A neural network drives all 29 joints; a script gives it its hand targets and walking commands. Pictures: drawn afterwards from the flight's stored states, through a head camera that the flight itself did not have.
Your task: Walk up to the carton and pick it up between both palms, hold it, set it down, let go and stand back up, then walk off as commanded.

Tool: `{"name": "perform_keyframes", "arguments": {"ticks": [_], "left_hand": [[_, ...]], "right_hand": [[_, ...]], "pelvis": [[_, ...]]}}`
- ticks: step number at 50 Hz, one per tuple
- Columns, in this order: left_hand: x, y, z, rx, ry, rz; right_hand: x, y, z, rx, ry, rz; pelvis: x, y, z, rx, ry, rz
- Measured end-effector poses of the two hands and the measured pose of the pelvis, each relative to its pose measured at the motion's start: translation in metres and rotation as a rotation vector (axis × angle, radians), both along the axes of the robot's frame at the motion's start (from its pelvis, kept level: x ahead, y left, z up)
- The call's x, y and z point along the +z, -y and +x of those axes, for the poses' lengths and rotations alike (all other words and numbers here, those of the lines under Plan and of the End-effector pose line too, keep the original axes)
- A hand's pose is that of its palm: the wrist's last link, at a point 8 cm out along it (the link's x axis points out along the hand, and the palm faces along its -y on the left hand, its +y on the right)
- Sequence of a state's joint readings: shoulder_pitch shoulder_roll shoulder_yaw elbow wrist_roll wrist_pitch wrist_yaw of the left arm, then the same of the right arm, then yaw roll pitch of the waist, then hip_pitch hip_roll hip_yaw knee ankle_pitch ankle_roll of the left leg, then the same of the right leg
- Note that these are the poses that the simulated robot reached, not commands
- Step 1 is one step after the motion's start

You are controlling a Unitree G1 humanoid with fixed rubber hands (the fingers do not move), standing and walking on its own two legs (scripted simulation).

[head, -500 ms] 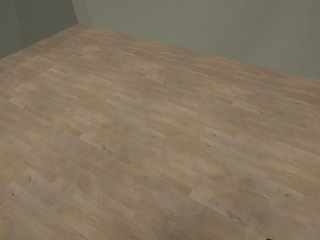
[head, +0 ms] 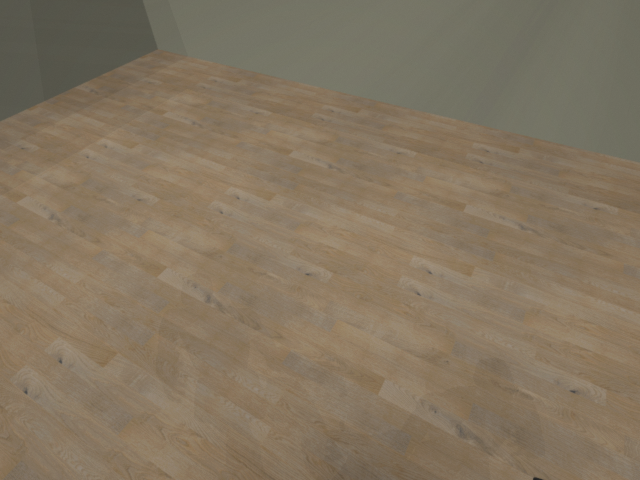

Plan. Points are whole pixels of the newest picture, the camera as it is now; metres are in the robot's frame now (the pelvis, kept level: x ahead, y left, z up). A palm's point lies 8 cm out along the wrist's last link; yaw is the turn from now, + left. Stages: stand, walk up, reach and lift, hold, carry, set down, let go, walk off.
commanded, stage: stand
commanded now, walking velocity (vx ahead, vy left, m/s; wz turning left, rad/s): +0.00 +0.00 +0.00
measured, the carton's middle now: out of the picture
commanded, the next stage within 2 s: walk up in 0.08 s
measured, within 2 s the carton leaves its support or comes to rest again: neither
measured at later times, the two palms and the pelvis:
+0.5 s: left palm out of the picture +0.07 +0.31 -0.12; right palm out of the picture +0.06 -0.28 -0.11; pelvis -0.02 +0.03 -0.01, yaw +4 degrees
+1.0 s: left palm out of the picture -0.10 +0.38 -0.09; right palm out of the picture +0.05 -0.21 -0.11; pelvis -0.09 +0.07 +0.01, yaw +17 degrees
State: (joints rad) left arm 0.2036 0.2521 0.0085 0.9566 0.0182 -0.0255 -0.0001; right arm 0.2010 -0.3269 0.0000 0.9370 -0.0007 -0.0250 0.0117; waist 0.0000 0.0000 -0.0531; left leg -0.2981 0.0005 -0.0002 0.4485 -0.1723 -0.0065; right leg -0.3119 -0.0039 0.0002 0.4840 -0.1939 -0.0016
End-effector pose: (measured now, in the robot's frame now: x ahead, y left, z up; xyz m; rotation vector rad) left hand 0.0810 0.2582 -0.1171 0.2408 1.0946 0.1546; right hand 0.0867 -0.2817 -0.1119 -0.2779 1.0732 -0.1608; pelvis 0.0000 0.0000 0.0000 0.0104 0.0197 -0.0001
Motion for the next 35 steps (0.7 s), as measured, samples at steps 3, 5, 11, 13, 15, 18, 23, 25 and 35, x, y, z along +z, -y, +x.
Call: {"name": "perform_keyframes", "arguments": {"ticks": [3,5,11,13,15,18,23,25,35], "left_hand": [[0.000,0.000,0.000,0.000,0.000,0.000],[0.000,0.000,0.000,0.000,0.000,0.000],[0.000,0.000,0.000,0.000,0.000,0.000],[0.000,0.000,0.000,0.000,0.000,0.000],[0.000,-0.001,0.000,0.006,0.001,0.001],[-0.001,-0.010,-0.003,0.026,0.004,0.010],[-0.003,-0.035,-0.008,0.068,0.030,0.015],[-0.003,-0.048,-0.009,0.083,0.046,0.014],[-0.002,-0.107,-0.049,0.171,0.040,0.028]], "right_hand": [[0.000,0.000,0.000,0.000,0.000,0.000],[0.000,0.000,0.000,0.000,0.000,0.000],[0.000,0.000,0.000,0.000,0.000,0.000],[0.000,0.000,0.000,0.000,0.000,0.000],[0.000,0.000,-0.001,0.008,-0.005,0.009],[-0.002,0.001,-0.008,0.014,-0.032,0.020],[0.001,-0.002,-0.022,0.011,-0.078,0.000],[0.003,-0.007,-0.029,0.012,-0.092,-0.012],[0.010,-0.040,-0.065,0.084,-0.203,-0.061]], "pelvis": [[0.000,0.000,0.000,0.000,0.000,0.000],[0.000,0.000,0.000,0.000,0.000,0.000],[0.000,0.000,0.000,0.000,0.000,0.000],[0.000,0.000,0.000,0.000,0.000,0.000],[0.000,0.000,-0.001,0.000,0.003,0.000],[-0.003,-0.002,-0.004,0.002,0.018,-0.003],[-0.006,-0.017,-0.014,0.036,0.035,-0.010],[-0.007,-0.027,-0.019,0.068,0.035,-0.018],[-0.005,-0.066,-0.051,0.209,0.032,-0.030]]}}
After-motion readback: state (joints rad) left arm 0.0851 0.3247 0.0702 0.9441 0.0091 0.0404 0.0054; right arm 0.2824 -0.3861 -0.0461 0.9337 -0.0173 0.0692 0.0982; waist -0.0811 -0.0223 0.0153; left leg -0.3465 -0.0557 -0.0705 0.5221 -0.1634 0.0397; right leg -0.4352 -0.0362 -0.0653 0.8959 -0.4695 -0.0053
